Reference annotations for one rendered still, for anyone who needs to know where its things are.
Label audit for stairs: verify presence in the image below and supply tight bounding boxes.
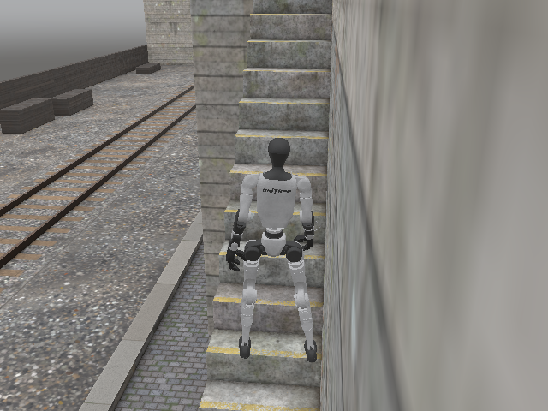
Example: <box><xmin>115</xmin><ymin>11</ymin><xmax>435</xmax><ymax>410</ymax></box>
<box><xmin>199</xmin><ymin>0</ymin><xmax>332</xmax><ymax>411</ymax></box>

